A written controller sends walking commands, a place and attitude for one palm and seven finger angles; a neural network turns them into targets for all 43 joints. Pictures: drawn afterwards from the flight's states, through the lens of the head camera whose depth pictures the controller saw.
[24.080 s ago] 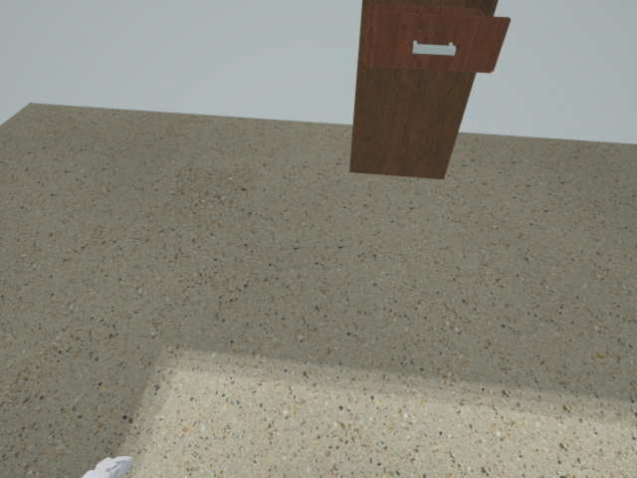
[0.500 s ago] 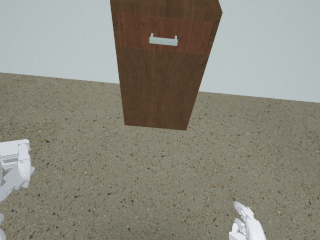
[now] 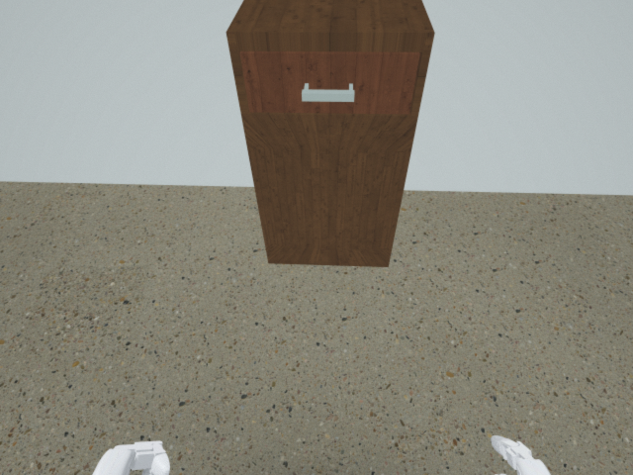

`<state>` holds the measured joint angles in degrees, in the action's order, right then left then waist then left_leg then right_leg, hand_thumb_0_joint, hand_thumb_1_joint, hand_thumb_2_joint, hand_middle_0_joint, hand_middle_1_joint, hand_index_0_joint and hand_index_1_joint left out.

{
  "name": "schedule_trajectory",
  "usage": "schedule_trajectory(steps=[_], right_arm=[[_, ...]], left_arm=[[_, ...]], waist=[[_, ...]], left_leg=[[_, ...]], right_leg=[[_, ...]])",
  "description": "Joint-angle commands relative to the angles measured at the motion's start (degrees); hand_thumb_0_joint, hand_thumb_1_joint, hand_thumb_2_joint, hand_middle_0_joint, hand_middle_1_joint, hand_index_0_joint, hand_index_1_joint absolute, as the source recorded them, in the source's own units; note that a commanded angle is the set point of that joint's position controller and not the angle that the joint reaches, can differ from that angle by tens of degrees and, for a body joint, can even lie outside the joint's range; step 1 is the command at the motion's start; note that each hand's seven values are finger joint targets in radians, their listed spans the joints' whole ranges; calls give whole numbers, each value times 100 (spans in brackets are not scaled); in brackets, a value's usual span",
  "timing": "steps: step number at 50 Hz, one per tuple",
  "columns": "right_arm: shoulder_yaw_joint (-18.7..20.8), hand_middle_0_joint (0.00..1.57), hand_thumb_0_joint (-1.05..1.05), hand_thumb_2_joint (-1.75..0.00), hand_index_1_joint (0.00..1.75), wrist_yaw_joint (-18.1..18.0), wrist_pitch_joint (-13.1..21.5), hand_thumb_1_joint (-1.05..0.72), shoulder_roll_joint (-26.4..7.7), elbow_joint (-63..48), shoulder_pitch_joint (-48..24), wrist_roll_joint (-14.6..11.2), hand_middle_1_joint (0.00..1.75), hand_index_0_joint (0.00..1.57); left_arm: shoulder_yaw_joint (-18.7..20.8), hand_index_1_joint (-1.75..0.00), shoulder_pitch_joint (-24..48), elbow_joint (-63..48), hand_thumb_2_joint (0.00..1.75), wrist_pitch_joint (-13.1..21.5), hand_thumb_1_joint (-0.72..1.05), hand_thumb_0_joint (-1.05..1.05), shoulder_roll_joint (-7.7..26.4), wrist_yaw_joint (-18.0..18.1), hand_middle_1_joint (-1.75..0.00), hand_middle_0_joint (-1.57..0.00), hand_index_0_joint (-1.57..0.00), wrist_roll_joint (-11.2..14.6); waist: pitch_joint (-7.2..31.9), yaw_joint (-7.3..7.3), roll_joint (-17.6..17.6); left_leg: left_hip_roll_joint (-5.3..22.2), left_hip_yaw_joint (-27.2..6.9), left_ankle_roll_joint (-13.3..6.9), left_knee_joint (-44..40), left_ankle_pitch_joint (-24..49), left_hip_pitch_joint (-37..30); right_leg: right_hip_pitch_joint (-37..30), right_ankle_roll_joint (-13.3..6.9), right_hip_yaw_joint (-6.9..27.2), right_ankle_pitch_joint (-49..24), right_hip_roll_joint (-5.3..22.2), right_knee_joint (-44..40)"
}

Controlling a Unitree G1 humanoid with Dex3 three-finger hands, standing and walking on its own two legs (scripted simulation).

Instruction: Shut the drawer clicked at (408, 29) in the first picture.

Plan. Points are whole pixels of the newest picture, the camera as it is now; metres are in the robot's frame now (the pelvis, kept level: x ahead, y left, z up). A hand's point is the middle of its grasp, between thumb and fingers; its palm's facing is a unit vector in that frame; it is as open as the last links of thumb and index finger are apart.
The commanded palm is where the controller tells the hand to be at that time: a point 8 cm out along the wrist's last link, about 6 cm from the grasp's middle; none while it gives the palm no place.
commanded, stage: let the arm hang, fingers relaxed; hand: left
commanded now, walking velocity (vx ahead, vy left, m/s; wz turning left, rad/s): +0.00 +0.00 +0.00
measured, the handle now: (328, 91) +0.98 +0.01 +0.00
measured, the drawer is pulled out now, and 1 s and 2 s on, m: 0.00 0.00 0.00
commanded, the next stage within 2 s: look to check the result in 0.90 s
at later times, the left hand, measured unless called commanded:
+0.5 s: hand out of the picture -0.02 +0.21 -0.15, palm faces +0.00 -0.96 -0.29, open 6.5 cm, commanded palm none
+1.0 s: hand out of the picture +0.07 +0.15 -0.16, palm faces -0.01 -0.98 -0.22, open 7.3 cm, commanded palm none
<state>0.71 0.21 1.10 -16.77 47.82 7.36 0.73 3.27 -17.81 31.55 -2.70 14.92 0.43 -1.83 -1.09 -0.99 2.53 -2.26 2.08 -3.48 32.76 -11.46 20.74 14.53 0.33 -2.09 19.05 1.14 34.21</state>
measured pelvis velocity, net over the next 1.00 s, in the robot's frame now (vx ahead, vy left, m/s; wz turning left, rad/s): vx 0.03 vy -0.03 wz -0.02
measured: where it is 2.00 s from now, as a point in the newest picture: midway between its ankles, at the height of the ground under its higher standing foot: outside the picture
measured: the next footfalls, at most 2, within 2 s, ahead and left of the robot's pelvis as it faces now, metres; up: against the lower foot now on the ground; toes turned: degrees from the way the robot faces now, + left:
none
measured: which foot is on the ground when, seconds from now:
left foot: down 0.00-1.00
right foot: down 0.00-1.00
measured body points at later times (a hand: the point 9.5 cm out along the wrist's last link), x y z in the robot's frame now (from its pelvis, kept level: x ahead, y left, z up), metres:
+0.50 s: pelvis +0.00 -0.01 +0.01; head +0.02 -0.02 +0.46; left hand -0.02 +0.26 -0.13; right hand +0.00 -0.25 -0.15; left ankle +0.07 +0.08 -0.73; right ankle -0.01 -0.12 -0.73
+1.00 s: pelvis +0.03 -0.03 +0.02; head +0.05 -0.04 +0.47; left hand +0.07 +0.20 -0.14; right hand +0.05 -0.27 -0.15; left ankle +0.07 +0.08 -0.73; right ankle -0.01 -0.12 -0.73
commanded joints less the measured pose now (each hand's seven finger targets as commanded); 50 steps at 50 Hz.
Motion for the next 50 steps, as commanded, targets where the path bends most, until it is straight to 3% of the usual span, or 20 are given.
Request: schedule_trajectory(steps=[1,4,8,10,11,14,19,27,36,50], right_arm=[[176,20,0,-90,30,-33,-69,-90,-524,-204,96,56,30,20],[126,20,0,-90,30,-74,-123,-90,-412,116,175,71,30,20],[185,20,0,-90,30,-145,-126,-90,-410,435,300,75,30,20],[208,20,0,-90,30,-159,-130,-90,-435,608,450,55,30,20],[235,20,0,-90,30,-166,-132,-90,-486,645,525,38,30,20],[240,20,0,-90,30,-181,-120,-90,-470,919,741,26,30,20],[226,20,0,-90,30,-195,-109,-90,-416,1227,854,18,30,20],[185,20,0,-90,30,-202,-89,-90,-284,1485,834,26,30,20],[136,20,0,-90,30,-225,-6,-90,-151,1595,735,8,30,20],[110,20,0,-90,30,-267,-21,-90,-73,1679,668,18,30,20]], left_arm=[[7,-112,339,466,90,249,90,0,816,22,-112,-96,-96,32],[-99,-99,155,1295,90,243,90,0,697,21,-99,-84,-84,75],[-33,-82,-141,2099,90,285,90,0,598,23,-82,-68,-68,68],[-73,-73,-115,2360,90,308,90,0,645,10,-73,-60,-60,89],[-81,-69,-101,2440,90,326,90,0,674,13,-69,-56,-56,86],[-120,-56,27,2727,90,347,90,0,612,18,-56,-44,-44,105],[-152,-34,38,3048,90,353,90,0,549,53,-34,-24,-24,117],[-158,-30,61,3263,90,339,90,0,474,88,-30,-20,-20,119],[-158,-30,235,3275,90,402,90,0,384,130,-30,-20,-20,127],[-145,-30,325,3297,90,424,90,0,242,158,-30,-20,-20,146]], waist=[[-72,-70,-476],[-177,14,657],[-53,142,1018],[26,128,761],[2,111,329],[-83,39,-116],[-287,33,-413],[-364,71,-329],[-36,73,-225],[-43,28,-249]], left_leg=[[550,-875,55,-530,-186,-730],[676,-1122,44,-1213,-916,-406],[736,-1201,23,-1547,-1430,-206],[738,-1196,30,-1550,-1383,-315],[752,-1172,31,-1469,-1202,-446],[771,-1094,31,-1409,-881,-698],[809,-1020,22,-1434,-574,-834],[844,-1001,20,-1623,-503,-773],[844,-783,56,-1355,948,-1167],[836,-624,134,-1266,1193,-1332]], right_leg=[[775,-571,852,644,650,-1402],[404,-427,732,714,376,-1335],[-175,-433,597,349,290,-1413],[-219,-458,613,376,319,-1507],[-147,-464,618,385,327,-1590],[57,-476,651,477,402,-1746],[163,-458,617,395,416,-1799],[9,-402,593,167,389,-1693],[-342,-330,584,-952,460,-1629],[-540,-298,627,-1494,480,-1775]])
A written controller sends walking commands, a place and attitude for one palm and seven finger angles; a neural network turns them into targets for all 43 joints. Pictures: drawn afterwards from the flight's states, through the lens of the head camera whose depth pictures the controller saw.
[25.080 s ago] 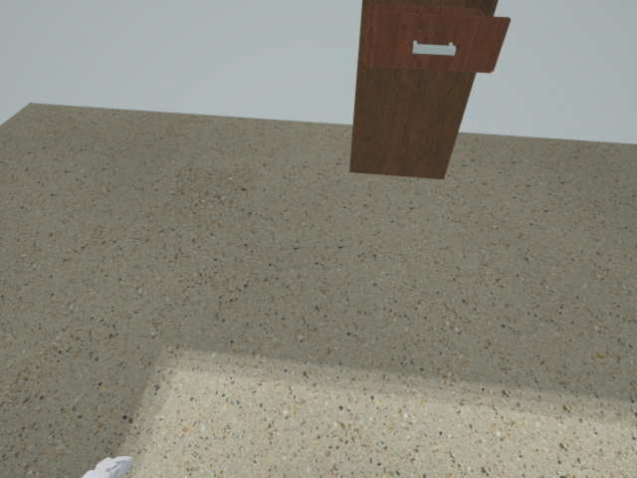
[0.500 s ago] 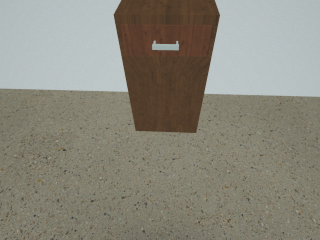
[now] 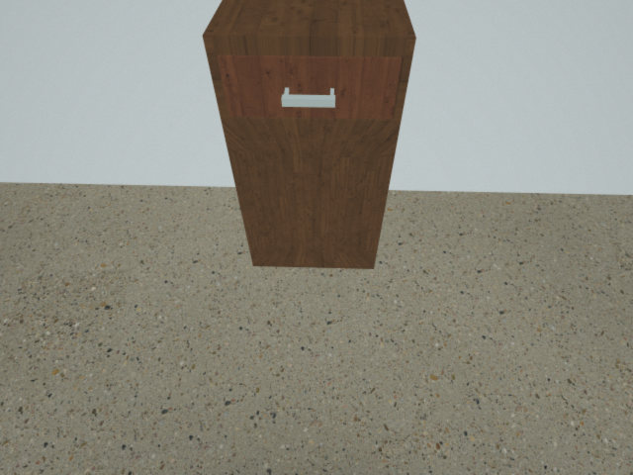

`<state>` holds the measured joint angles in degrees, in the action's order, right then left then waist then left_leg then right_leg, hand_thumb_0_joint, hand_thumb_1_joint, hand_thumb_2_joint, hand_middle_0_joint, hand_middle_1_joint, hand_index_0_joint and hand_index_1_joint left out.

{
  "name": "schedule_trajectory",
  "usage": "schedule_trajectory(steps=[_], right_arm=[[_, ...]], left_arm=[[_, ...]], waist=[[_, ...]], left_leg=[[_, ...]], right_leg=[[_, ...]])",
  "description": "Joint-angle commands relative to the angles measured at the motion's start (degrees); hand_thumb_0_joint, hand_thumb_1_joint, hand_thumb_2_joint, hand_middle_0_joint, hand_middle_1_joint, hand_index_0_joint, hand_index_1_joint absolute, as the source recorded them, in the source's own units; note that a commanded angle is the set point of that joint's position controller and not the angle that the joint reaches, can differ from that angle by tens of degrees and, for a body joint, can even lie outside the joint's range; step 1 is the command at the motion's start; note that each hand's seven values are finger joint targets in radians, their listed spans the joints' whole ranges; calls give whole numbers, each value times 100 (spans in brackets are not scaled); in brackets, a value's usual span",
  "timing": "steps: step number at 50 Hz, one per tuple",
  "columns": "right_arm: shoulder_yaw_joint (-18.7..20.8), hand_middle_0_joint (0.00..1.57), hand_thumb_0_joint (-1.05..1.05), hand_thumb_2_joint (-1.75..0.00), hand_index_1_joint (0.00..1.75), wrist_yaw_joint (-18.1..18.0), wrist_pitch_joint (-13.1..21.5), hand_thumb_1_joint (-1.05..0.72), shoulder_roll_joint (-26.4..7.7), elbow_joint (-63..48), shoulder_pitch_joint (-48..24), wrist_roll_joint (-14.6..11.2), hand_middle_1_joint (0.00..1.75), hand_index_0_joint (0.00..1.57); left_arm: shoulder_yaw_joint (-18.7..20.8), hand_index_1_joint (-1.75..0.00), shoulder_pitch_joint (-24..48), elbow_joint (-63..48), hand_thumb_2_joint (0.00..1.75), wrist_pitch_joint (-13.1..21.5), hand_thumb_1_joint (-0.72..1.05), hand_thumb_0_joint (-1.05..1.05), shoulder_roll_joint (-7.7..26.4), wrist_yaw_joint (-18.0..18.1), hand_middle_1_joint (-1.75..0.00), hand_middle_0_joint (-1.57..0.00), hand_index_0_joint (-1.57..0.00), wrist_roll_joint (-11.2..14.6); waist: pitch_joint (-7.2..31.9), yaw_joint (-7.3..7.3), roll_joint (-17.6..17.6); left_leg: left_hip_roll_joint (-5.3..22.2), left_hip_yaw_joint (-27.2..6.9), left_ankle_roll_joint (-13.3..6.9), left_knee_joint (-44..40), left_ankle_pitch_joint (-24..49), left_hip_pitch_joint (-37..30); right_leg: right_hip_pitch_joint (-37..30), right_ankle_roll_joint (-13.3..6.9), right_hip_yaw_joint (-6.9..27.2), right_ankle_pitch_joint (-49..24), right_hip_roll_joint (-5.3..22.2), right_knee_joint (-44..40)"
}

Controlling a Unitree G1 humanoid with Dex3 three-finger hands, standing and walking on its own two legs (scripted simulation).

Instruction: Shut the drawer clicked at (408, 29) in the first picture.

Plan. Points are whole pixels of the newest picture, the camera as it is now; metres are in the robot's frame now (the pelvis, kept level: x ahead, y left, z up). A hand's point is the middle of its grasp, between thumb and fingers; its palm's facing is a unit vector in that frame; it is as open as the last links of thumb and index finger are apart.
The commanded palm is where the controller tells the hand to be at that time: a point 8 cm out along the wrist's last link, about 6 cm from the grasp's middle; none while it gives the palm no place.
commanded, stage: look to check the result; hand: left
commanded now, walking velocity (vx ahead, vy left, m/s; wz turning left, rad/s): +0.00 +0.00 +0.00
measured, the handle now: (309, 96) +0.94 +0.06 -0.01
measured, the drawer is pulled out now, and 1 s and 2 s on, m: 0.00 0.00 0.00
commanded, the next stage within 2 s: stand and wait in 0.44 s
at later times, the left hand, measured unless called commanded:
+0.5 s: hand out of the picture +0.02 +0.18 -0.17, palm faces +0.02 -0.97 -0.23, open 7.4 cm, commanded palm none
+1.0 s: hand out of the picture +0.03 +0.19 -0.17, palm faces +0.00 -0.97 -0.24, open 7.4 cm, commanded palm none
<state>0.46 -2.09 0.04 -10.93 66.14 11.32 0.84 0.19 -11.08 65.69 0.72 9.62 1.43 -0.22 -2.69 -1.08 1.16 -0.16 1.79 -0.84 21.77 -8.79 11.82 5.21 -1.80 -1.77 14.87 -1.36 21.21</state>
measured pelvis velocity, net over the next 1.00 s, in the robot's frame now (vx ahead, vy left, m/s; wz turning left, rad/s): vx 0.01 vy -0.01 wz -0.01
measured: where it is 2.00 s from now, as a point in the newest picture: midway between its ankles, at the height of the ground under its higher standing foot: outside the picture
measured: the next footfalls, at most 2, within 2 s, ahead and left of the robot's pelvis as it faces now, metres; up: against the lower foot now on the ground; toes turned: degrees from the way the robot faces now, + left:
none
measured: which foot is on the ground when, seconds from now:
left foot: down 0.00-1.00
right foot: down 0.00-1.00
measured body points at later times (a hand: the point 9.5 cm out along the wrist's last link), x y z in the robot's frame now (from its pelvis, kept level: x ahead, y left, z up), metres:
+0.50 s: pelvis +0.01 -0.01 +0.00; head +0.02 -0.02 +0.45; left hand +0.02 +0.23 -0.15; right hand +0.02 -0.25 -0.16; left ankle +0.03 +0.11 -0.74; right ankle -0.04 -0.10 -0.74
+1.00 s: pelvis +0.01 -0.01 +0.00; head +0.03 -0.02 +0.45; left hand +0.03 +0.24 -0.15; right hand +0.02 -0.25 -0.16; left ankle +0.03 +0.11 -0.74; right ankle -0.04 -0.10 -0.74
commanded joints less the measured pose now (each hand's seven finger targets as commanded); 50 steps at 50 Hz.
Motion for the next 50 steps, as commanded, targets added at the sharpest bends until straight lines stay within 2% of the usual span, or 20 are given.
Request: schedule_trajectory(steps=[1,12,23,28,31,38,41,43,50], right_arm=[[148,20,0,-90,30,-37,81,-90,-693,-166,259,-3,30,20],[152,20,0,-90,30,-52,43,-90,-653,-133,287,-13,30,20],[138,20,0,-90,30,-61,47,-90,-705,-121,265,-2,30,20],[126,20,0,-90,30,-55,53,-90,-714,-115,256,0,30,20],[142,20,0,-90,30,-53,55,-90,-757,-131,248,-9,30,20],[140,20,0,-90,30,-48,58,-90,-770,-112,233,2,30,20],[154,20,0,-90,30,-49,68,-90,-804,-129,240,-7,30,20],[147,20,0,-90,30,-49,76,-90,-807,-115,217,3,30,20],[160,20,0,-90,30,-53,88,-90,-882,-134,173,-3,30,20]], left_arm=[[169,-30,-359,-130,90,84,90,0,801,64,-30,-20,-20,-22],[171,-30,-467,-94,90,86,90,0,816,90,-30,-20,-20,-8],[161,-30,-496,-66,90,82,90,0,801,73,-30,-20,-20,-7],[158,-30,-465,-53,90,77,90,0,819,62,-30,-20,-20,-5],[169,-30,-471,-73,90,90,90,0,857,64,-30,-20,-20,-13],[173,-30,-406,-87,90,88,90,0,870,54,-30,-20,-20,-6],[186,-30,-395,-115,90,99,90,0,910,58,-30,-20,-20,-8],[185,-30,-361,-118,90,97,90,0,910,49,-30,-20,-20,-3],[199,-30,-308,-135,90,107,90,0,978,50,-30,-20,-20,-7]], waist=[[116,44,-107],[73,35,-238],[-46,40,-79],[-112,45,-67],[-47,50,-191],[-142,41,-113],[16,46,-136],[37,40,-56],[56,41,-133]], left_leg=[[633,-586,-132,-137,979,-452],[623,-480,-107,-74,906,-517],[657,-516,-109,-156,821,-551],[666,-526,-107,-217,721,-524],[660,-550,-107,-206,737,-540],[659,-529,-97,-236,668,-479],[662,-556,-107,-212,776,-535],[675,-557,-107,-239,764,-545],[689,-560,-116,-240,896,-587]], right_leg=[[392,-76,575,-1144,730,-468],[317,25,569,-1477,755,-542],[384,-39,610,-1151,718,-613],[419,-55,616,-955,715,-647],[397,-41,641,-965,699,-659],[421,-40,626,-914,714,-678],[338,-44,637,-1013,706,-640],[328,-68,633,-974,715,-629],[293,-54,622,-1185,730,-616]])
